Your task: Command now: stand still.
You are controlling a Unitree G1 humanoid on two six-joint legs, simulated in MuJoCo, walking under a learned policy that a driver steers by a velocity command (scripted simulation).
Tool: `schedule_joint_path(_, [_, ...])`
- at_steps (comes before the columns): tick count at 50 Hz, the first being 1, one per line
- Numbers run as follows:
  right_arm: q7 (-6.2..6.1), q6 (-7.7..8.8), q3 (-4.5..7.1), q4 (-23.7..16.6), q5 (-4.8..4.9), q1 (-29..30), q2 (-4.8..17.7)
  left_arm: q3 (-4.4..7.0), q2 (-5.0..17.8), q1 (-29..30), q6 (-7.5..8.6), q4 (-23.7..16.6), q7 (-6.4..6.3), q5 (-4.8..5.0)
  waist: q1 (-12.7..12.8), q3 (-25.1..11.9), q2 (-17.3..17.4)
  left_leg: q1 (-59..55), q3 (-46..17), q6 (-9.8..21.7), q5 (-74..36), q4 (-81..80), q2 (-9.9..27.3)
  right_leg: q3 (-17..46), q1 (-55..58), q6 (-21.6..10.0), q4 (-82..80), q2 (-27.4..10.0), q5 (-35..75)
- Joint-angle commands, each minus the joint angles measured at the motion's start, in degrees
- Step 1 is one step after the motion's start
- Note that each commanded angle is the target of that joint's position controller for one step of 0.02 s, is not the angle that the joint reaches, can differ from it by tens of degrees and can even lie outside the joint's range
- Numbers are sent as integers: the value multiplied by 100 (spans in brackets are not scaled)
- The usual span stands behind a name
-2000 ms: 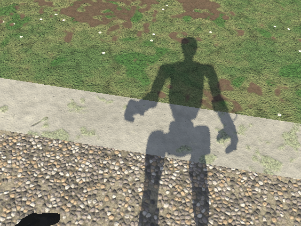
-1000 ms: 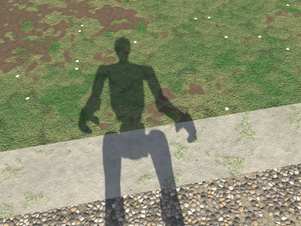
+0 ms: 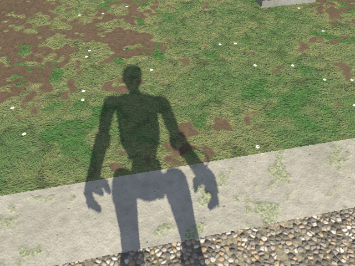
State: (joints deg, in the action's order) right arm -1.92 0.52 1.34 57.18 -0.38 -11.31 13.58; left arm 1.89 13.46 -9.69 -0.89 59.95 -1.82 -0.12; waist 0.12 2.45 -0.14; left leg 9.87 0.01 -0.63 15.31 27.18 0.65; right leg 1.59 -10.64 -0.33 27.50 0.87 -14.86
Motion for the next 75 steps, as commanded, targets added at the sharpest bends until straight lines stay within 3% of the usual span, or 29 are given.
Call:
schedule_joint_path(1, [-26, 45, 102, -114, 3, -78, 623, 96, 632, -22, 50, -103, -24, 2, -2, -112, 38, 133, -134, 84, -783, -462, 145, 204, 20, -115, -451, -216, 867])
schedule_joint_path(29, [-62, 22, 0, 402, 23, -555, 398, -25, 418, -426, 77, 269, -51, 13, -9, 12, 16, 262, -94, 109, -613, -474, 66, 95, -127, -95, -488, -169, 707])
schedule_joint_path(30, [-66, 14, -14, 469, 24, -672, 333, -40, 357, -543, 73, 328, -55, 12, -8, -126, 12, 209, -28, 122, -58, -482, 1, 37, -75, -109, -512, -112, 122])
schedule_joint_path(32, [-99, -4, 37, 447, 86, -668, 451, 23, 515, -608, 62, 315, -82, 83, 8, 149, -14, 563, 27, 278, 1745, -307, -128, 17, -438, -277, -421, -10, -1870])
schedule_joint_path(35, [-70, 156, 41, 313, 126, -624, 383, 47, 512, -696, 228, 207, -52, 124, 38, 643, -109, 1138, -258, 512, 2392, -151, 49, 521, -839, -579, -536, -343, -2737])
schedule_joint_path(38, [49, 380, 23, 159, 150, -459, 182, 125, 677, -1211, 412, 270, 30, 178, 200, 493, -527, 1632, -53, 492, 1654, 613, -67, 1543, -243, -989, -960, -967, -2938])
schedule_joint_path(40, [118, 494, -2, 63, 191, -399, 44, 183, 854, -1285, 457, 235, 59, 187, 125, 468, -950, 1576, 177, 540, 1008, 1169, -143, 2516, -226, -1329, -1516, -1580, -3046])
schedule_joint_path(42, [151, 559, 11, 157, 206, -754, 42, 177, 864, -822, 471, 6, 73, 195, -216, 560, -860, 728, 135, 741, 974, 588, -107, 2263, -879, -1216, -1390, -1465, -2609])
schedule_joint_path(43, [149, 572, 40, 367, 208, -1340, 91, 161, 817, -316, 475, -197, 86, 220, -543, 577, -691, -212, -24, 811, 771, -58, -45, 1697, -1508, -974, -977, -1118, -2056])
schedule_joint_path(44, [137, 594, 169, 621, 198, -2112, 502, 89, 529, 204, 531, -443, 96, 245, -862, 529, 149, -1089, -1038, 1001, 947, -627, 473, 635, -2351, -558, 287, -463, -1096])
schedule_joint_path(45, [184, 620, 386, 810, 221, -2875, 1249, 31, 262, 318, 684, -689, 109, 181, -984, 241, 1740, -2204, -3031, 1522, 446, -1381, 1608, -379, -3399, -165, 2320, 228, -718])
schedule_joint_path(46, [212, 649, 287, 745, 98, -2826, 962, 76, 464, 283, 788, -686, 126, 162, -836, 182, 1340, -2449, -3751, 1712, -314, -1390, 2082, 24, -4088, -177, 3472, 112, -1512])
schedule_joint_path(47, [221, 674, 200, 630, 41, -2511, 648, 87, 474, 85, 841, -613, 193, 216, -581, 273, 789, -2475, -3259, 1599, -917, -1237, 2005, 239, -4366, -292, 4134, -144, -1275])
schedule_joint_path(49, [272, 633, 129, 484, 67, -2117, 513, 105, 451, 160, 879, -643, 259, 246, -375, 339, 375, -2450, -2270, 1359, -1790, -1317, 1731, 89, -4739, -399, 4303, -464, -548])
schedule_joint_path(52, [211, 470, -4, 441, 33, -2108, 191, 98, 244, 457, 808, -811, 344, 185, -296, 323, 501, -1869, -1221, 1074, -2443, -1650, 1254, -243, -4230, -290, 3633, -639, 78])
schedule_joint_path(56, [42, 459, 40, 203, 11, -1854, 614, -68, -29, 1529, 719, -1295, 388, 140, -375, 606, 531, -228, -483, 1035, -2038, -2292, 840, -670, -2507, -54, 1311, -261, 1418])
schedule_joint_path(59, [23, 511, 134, 296, 135, -2020, 786, -24, 283, 1800, 679, -1527, 406, 202, -280, 701, 669, -638, -468, 1004, -2227, -2357, 1132, -522, -2179, -218, 564, -200, 1673])
schedule_joint_path(61, [31, 487, 182, 295, 131, -1956, 830, 78, 539, 1638, 705, -1575, 422, 194, -54, 429, 696, -1244, -379, 859, -3657, -1823, 1278, -498, -1836, -411, 296, -70, 1578])
schedule_joint_path(62, [33, 443, 218, 277, 95, -1901, 895, 158, 684, 1281, 708, -1502, 414, 192, 161, 76, 820, -1495, -313, 780, -4745, -1297, 1311, -566, -1367, -513, 357, 73, 1414])
schedule_joint_path(63, [37, 371, 229, 243, 44, -1814, 892, 279, 875, 485, 691, -1271, 387, 212, 558, -439, 897, -1512, -170, 678, -5618, -356, 1211, -654, -472, -659, 428, 233, 1262])
schedule_joint_path(64, [57, 333, 207, 158, 9, -1709, 861, 398, 1081, -442, 650, -994, 342, 229, 983, -958, 869, -893, -79, 524, -5471, 848, 1010, -501, 855, -833, 415, 86, 1292])
schedule_joint_path(65, [85, 350, 99, 2, -117, -1804, 559, 500, 1535, -1410, 595, -802, 276, 141, 1119, -1788, -76, 533, 74, 402, -3066, 2790, 544, 1094, 2597, -1196, 522, -1196, 867])
schedule_joint_path(66, [178, 478, -116, 68, 27, -2646, -367, 459, 1577, -1559, 610, -700, 364, 25, 545, -2726, -1683, 2254, -507, 175, 1625, 4692, -511, 4104, 3837, -2175, -613, -2443, -597])
schedule_joint_path(67, [210, 640, 37, 5, 204, -2019, 318, 329, 1038, -1165, 637, -717, 382, 80, 675, -1922, -1060, 2827, -945, 344, 1595, 5318, -205, 4201, 3144, -1852, -1208, -2122, -1051])
schedule_joint_path(68, [209, 708, 131, -213, 363, -1367, 615, 260, 794, -574, 678, -821, 367, 105, 525, -955, -704, 3095, -740, 446, 1051, 5314, 78, 3115, 2112, -1586, -1313, -2023, -673])
schedule_joint_path(69, [149, 714, 148, -270, 349, -1074, 636, 212, 677, -80, 736, -916, 384, 74, 304, -593, -30, 2747, -649, 459, 491, 5045, 404, 2352, 1127, -1434, -1480, -1864, 117])
schedule_joint_path(70, [99, 651, 213, -260, 279, -1013, 598, 175, 524, 150, 787, -918, 411, 9, 104, -387, 57, 2432, -615, 452, 206, 4757, 586, 1736, 455, -1309, -1623, -1657, 594])
schedule_joint_path(72, [77, 457, 231, -219, 267, -1315, 327, 135, 360, 171, 832, -765, 426, -53, -177, -311, -307, 1940, -680, 455, 41, 4394, 777, 1029, -155, -1204, -1946, -1413, 650])
schedule_joint_path(75, [43, 302, 275, -434, 221, -937, 322, 183, 586, -62, 873, -579, 332, -57, -217, 47, -350, 2406, -694, 357, -305, 3946, 849, 435, -449, -1251, -2290, -1404, 814])
